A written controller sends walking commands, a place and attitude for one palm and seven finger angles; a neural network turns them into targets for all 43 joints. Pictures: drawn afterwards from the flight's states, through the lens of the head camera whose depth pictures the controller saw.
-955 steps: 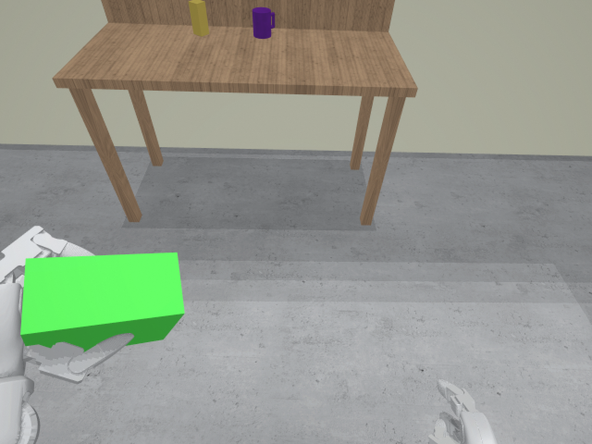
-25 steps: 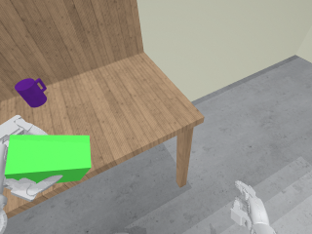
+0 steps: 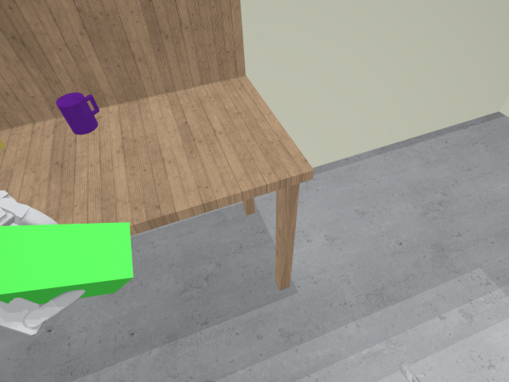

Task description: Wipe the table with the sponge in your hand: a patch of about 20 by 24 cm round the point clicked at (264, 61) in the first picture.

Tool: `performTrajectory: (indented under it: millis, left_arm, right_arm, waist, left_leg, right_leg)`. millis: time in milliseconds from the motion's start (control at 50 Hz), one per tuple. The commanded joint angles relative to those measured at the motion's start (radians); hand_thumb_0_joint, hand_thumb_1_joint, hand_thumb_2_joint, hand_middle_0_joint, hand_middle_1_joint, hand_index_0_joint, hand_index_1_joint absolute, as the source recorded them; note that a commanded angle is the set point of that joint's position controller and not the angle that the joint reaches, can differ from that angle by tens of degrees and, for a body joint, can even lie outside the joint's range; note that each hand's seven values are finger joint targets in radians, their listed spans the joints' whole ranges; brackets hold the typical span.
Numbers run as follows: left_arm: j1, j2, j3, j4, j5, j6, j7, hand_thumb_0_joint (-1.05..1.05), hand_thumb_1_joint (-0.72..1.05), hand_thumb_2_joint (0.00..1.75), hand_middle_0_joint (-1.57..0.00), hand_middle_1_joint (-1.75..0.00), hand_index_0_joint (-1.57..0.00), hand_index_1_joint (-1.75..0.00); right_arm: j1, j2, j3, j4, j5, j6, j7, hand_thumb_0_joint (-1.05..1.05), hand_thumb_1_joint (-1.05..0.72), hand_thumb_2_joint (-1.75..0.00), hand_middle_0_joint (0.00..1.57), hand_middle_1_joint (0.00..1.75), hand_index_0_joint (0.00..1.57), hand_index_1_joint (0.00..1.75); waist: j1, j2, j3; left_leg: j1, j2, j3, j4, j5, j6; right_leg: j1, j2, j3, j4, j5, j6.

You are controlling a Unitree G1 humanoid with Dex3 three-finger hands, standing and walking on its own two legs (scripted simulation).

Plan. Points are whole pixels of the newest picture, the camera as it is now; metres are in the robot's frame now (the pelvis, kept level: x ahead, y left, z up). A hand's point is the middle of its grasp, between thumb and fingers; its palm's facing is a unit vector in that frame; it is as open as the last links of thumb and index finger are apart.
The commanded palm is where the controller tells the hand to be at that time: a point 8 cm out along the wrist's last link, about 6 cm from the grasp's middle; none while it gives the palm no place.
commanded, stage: come to a stop and stand still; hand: left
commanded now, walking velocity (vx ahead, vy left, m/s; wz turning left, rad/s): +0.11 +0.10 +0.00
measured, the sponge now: (84, 263) +0.23 +0.21 +0.15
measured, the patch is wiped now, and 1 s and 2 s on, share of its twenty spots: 0.00 0.00 0.00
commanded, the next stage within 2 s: look again from close up in 1.12 s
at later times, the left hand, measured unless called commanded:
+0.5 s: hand out of the picture +0.11 +0.26 +0.18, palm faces +0.42 -0.80 -0.43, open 10.2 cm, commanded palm +0.05 +0.30 +0.19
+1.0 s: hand out of the picture +0.11 +0.22 +0.18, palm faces +0.34 -0.83 -0.44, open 10.2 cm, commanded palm +0.05 +0.28 +0.19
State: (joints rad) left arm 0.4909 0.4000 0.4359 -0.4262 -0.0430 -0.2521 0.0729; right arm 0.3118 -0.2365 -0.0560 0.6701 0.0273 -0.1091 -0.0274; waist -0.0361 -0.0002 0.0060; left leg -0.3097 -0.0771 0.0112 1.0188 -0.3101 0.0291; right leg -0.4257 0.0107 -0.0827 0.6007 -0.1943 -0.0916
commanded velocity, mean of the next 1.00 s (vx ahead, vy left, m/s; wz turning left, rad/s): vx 0.03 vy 0.00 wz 0.00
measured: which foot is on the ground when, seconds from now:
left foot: up 0.00-0.12, down 0.14-1.00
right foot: down 0.00-0.18, up 0.20-0.30, down 0.32-0.56, up 0.58-0.78, down 0.80-1.00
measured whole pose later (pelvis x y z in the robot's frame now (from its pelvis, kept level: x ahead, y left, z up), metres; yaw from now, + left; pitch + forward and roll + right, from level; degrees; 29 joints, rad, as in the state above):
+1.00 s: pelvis -0.11 +0.00 +0.01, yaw +0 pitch +0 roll +0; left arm 0.52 0.37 0.35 -0.51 -0.06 -0.20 0.14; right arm 0.23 -0.23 -0.01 0.60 0.03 -0.09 -0.04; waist -0.03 0.04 0.05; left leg -0.24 0.02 -0.03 0.49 -0.24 0.01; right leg -0.25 0.05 -0.06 0.50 -0.24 -0.08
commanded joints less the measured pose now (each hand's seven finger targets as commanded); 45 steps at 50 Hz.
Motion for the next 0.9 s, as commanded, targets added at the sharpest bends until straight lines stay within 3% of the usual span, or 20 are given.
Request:
performTrajectory:
  millis: [0, 80, 140, 180, 200, 240, 280, 300, 340, 380, 460, 500, 540, 560, 600, 680, 740, 780, 820, 880]
  left_arm:
    - [-0.048, 0.164, 0.089, -0.163, 0.003, -0.053, 0.047, 0.00, 0.10, 1.30, -1.20, -1.60, -1.20, -1.60]
    - [-0.094, 0.158, 0.071, -0.278, 0.017, -0.048, 0.055, 0.00, 0.10, 1.30, -1.20, -1.60, -1.20, -1.60]
    - [-0.147, 0.147, 0.053, -0.337, 0.018, -0.058, 0.058, 0.00, 0.10, 1.30, -1.20, -1.60, -1.20, -1.60]
    - [-0.293, 0.207, 0.069, -0.371, 0.003, -0.042, 0.064, 0.00, 0.10, 1.30, -1.20, -1.60, -1.20, -1.60]
    - [-0.270, 0.150, 0.045, -0.277, 0.018, -0.046, 0.063, 0.00, 0.10, 1.30, -1.20, -1.60, -1.20, -1.60]
    - [-0.146, 0.136, 0.068, -0.179, 0.017, -0.030, 0.046, 0.00, 0.10, 1.30, -1.20, -1.60, -1.20, -1.60]
    - [-0.177, 0.164, 0.090, -0.240, 0.010, -0.007, 0.021, 0.00, 0.10, 1.30, -1.20, -1.60, -1.20, -1.60]
    - [-0.173, 0.180, 0.101, -0.246, -0.020, -0.004, 0.017, 0.00, 0.10, 1.30, -1.20, -1.60, -1.20, -1.60]
    - [-0.127, 0.148, 0.099, -0.237, -0.035, -0.002, 0.007, 0.00, 0.10, 1.30, -1.20, -1.60, -1.20, -1.60]
    - [-0.199, 0.183, 0.089, -0.341, -0.031, -0.008, 0.004, 0.00, 0.10, 1.30, -1.20, -1.60, -1.20, -1.60]
    - [-0.134, 0.191, 0.084, -0.409, -0.013, -0.009, 0.053, 0.00, 0.10, 1.30, -1.20, -1.60, -1.20, -1.60]
    - [-0.157, 0.158, 0.037, -0.404, -0.009, -0.016, 0.057, 0.00, 0.10, 1.30, -1.20, -1.60, -1.20, -1.60]
    - [-0.180, 0.158, 0.047, -0.342, -0.010, -0.005, 0.070, 0.00, 0.10, 1.30, -1.20, -1.60, -1.20, -1.60]
    - [-0.207, 0.152, 0.044, -0.324, 0.000, -0.004, 0.071, 0.00, 0.10, 1.30, -1.20, -1.60, -1.20, -1.60]
    - [-0.102, 0.127, 0.043, -0.225, -0.002, 0.006, 0.066, 0.00, 0.10, 1.30, -1.20, -1.60, -1.20, -1.60]
    - [-0.057, 0.125, 0.053, -0.261, -0.004, 0.009, 0.066, 0.00, 0.10, 1.30, -1.20, -1.60, -1.20, -1.60]
    - [-0.102, 0.137, 0.050, -0.245, 0.004, 0.003, 0.068, 0.00, 0.10, 1.30, -1.20, -1.60, -1.20, -1.60]
    - [-0.113, 0.164, 0.069, -0.213, 0.005, -0.012, 0.073, 0.00, 0.10, 1.30, -1.20, -1.60, -1.20, -1.60]
    - [-0.061, 0.146, 0.057, -0.202, -0.024, 0.003, 0.072, 0.00, 0.10, 1.30, -1.20, -1.60, -1.20, -1.60]
    - [-0.020, 0.182, 0.098, -0.262, -0.033, 0.005, 0.088, 0.00, 0.10, 1.30, -1.20, -1.60, -1.20, -1.60]
  right_arm:
    - [-0.146, -0.077, -0.013, -0.174, -0.006, -0.089, -0.010, 0.00, -0.90, -0.90, 0.20, 0.30, 0.20, 0.30]
    - [-0.128, -0.069, -0.009, -0.205, -0.009, -0.085, -0.011, 0.00, -0.90, -0.90, 0.20, 0.30, 0.20, 0.30]
    - [-0.122, -0.077, -0.025, -0.228, -0.011, -0.080, -0.028, 0.00, -0.90, -0.90, 0.20, 0.30, 0.20, 0.30]
    - [-0.145, -0.050, -0.022, -0.207, -0.013, -0.092, -0.030, 0.00, -0.90, -0.90, 0.20, 0.30, 0.20, 0.30]
    - [-0.138, -0.033, -0.022, -0.186, -0.007, -0.090, -0.024, 0.00, -0.90, -0.90, 0.20, 0.30, 0.20, 0.30]
    - [-0.149, -0.084, -0.038, -0.186, -0.004, -0.062, -0.006, 0.00, -0.90, -0.90, 0.20, 0.30, 0.20, 0.30]
    - [-0.167, -0.085, -0.037, -0.223, 0.011, -0.044, 0.012, 0.00, -0.90, -0.90, 0.20, 0.30, 0.20, 0.30]
    - [-0.190, -0.070, -0.025, -0.246, 0.013, -0.038, 0.009, 0.00, -0.90, -0.90, 0.20, 0.30, 0.20, 0.30]
    - [-0.118, -0.102, -0.046, -0.249, 0.000, -0.027, 0.021, 0.00, -0.90, -0.90, 0.20, 0.30, 0.20, 0.30]
    - [-0.153, -0.095, -0.036, -0.242, -0.002, -0.016, 0.039, 0.00, -0.90, -0.90, 0.20, 0.30, 0.20, 0.30]
    - [-0.157, -0.047, 0.016, -0.222, -0.028, -0.040, 0.000, 0.00, -0.90, -0.90, 0.20, 0.30, 0.20, 0.30]
    - [-0.141, -0.047, 0.028, -0.211, -0.030, -0.067, -0.021, 0.00, -0.90, -0.90, 0.20, 0.30, 0.20, 0.30]
    - [-0.134, -0.062, 0.018, -0.200, -0.016, -0.076, -0.019, 0.00, -0.90, -0.90, 0.20, 0.30, 0.20, 0.30]
    - [-0.145, -0.048, 0.018, -0.209, -0.017, -0.074, -0.013, 0.00, -0.90, -0.90, 0.20, 0.30, 0.20, 0.30]
    - [-0.132, -0.055, 0.005, -0.195, 0.000, -0.071, -0.001, 0.00, -0.90, -0.90, 0.20, 0.30, 0.20, 0.30]
    - [-0.135, -0.081, -0.002, -0.208, 0.003, -0.051, 0.006, 0.00, -0.90, -0.90, 0.20, 0.30, 0.20, 0.30]
    - [-0.149, -0.082, 0.014, -0.216, 0.003, -0.050, 0.002, 0.00, -0.90, -0.90, 0.20, 0.30, 0.20, 0.30]
    - [-0.159, -0.075, 0.018, -0.213, 0.000, -0.052, -0.002, 0.00, -0.90, -0.90, 0.20, 0.30, 0.20, 0.30]
    - [-0.154, -0.082, -0.009, -0.235, 0.017, -0.053, -0.001, 0.00, -0.90, -0.90, 0.20, 0.30, 0.20, 0.30]
    - [-0.174, -0.064, 0.015, -0.226, 0.006, -0.031, 0.000, 0.00, -0.90, -0.90, 0.20, 0.30, 0.20, 0.30]
  waist:
    - [0.064, -0.104, -0.163]
    - [0.053, -0.142, -0.224]
    - [0.051, 0.149, -0.197]
    - [0.008, 0.374, -0.027]
    - [-0.003, 0.234, 0.109]
    - [0.059, 0.110, 0.058]
    - [0.074, -0.020, -0.035]
    - [0.055, -0.131, -0.043]
    - [0.040, -0.188, -0.027]
    - [0.023, -0.077, 0.005]
    - [0.052, -0.076, -0.166]
    - [0.039, 0.097, -0.161]
    - [0.016, 0.343, -0.103]
    - [0.000, 0.308, -0.011]
    - [0.017, 0.049, 0.011]
    - [0.019, 0.188, -0.018]
    - [0.030, 0.135, -0.044]
    - [0.014, 0.061, -0.074]
    - [0.031, -0.178, -0.074]
    - [0.033, -0.055, -0.065]
  left_leg:
    - [-0.057, 0.007, 0.015, -0.311, -0.076, 0.038]
    - [0.122, 0.007, 0.097, -0.701, -0.018, 0.085]
    - [0.270, 0.132, 0.150, -0.916, 0.283, 0.111]
    - [0.223, 0.266, 0.027, -0.775, 0.471, 0.159]
    - [0.130, 0.273, -0.008, -0.724, 0.571, 0.149]
    - [0.104, 0.274, -0.014, -0.422, 0.548, 0.118]
    - [0.044, 0.108, 0.031, -0.047, 0.216, 0.071]
    - [-0.090, 0.029, 0.016, 0.086, -0.056, 0.051]
    - [-0.131, 0.020, -0.099, 0.236, -0.155, -0.002]
    - [-0.046, 0.064, -0.114, 0.160, -0.097, -0.007]
    - [0.209, 0.018, 0.025, -0.472, -0.104, 0.027]
    - [0.295, 0.066, 0.031, -0.679, -0.050, 0.040]
    - [0.214, 0.289, -0.299, -0.808, -0.071, 0.115]
    - [0.076, 0.339, -0.386, -0.826, -0.050, 0.159]
    - [0.094, 0.323, -0.274, -0.728, 0.123, 0.174]
    - [0.117, 0.284, -0.179, -0.687, 0.207, 0.119]
    - [0.042, 0.266, -0.172, -0.617, 0.205, 0.073]
    - [-0.064, 0.207, -0.118, -0.549, 0.099, 0.031]
    - [-0.102, 0.088, -0.046, -0.369, -0.034, -0.012]
    - [-0.060, 0.111, -0.067, -0.416, -0.029, -0.016]
  right_leg:
    - [0.274, -0.247, 0.421, -0.308, -0.167, 0.074]
    - [0.241, -0.164, 0.350, -0.217, -0.198, 0.090]
    - [0.213, 0.032, 0.096, 0.075, -0.133, 0.115]
    - [0.013, 0.065, -0.012, 0.451, -0.310, 0.078]
    - [-0.062, 0.044, 0.031, 0.462, -0.332, 0.034]
    - [0.024, 0.011, 0.082, 0.158, -0.277, -0.008]
    - [0.195, -0.019, 0.092, -0.125, 0.057, -0.042]
    - [0.223, -0.127, 0.318, -0.192, 0.031, -0.105]
    - [-0.041, -0.333, 0.778, -0.439, -0.608, -0.165]
    - [-0.200, -0.320, 0.660, -0.420, -0.573, -0.151]
    - [-0.060, -0.181, 0.355, -0.338, -0.470, -0.037]
    - [-0.017, -0.066, 0.229, -0.169, -0.453, 0.021]
    - [-0.040, 0.072, 0.089, 0.281, -0.308, 0.075]
    - [-0.053, 0.065, 0.136, 0.448, -0.249, 0.071]
    - [-0.100, 0.040, 0.140, 0.494, -0.205, 0.071]
    - [-0.011, 0.009, 0.056, 0.180, -0.208, 0.068]
    - [0.229, -0.001, 0.018, -0.189, -0.058, 0.071]
    - [0.393, -0.075, 0.101, -0.263, 0.044, 0.043]
    - [0.317, -0.249, 0.423, -0.333, -0.084, -0.055]
    - [0.257, -0.296, 0.413, -0.325, -0.066, -0.103]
